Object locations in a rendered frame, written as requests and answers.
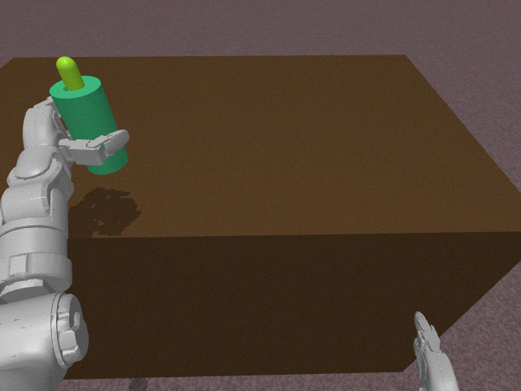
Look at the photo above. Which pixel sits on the bottle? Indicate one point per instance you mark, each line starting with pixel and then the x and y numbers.
pixel 83 105

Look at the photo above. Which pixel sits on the right robot hand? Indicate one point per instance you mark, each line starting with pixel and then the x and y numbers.
pixel 433 367

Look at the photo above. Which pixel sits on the left robot arm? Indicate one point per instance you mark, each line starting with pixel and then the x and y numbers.
pixel 42 330

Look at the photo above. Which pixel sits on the left robot hand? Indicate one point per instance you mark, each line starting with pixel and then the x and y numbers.
pixel 42 126

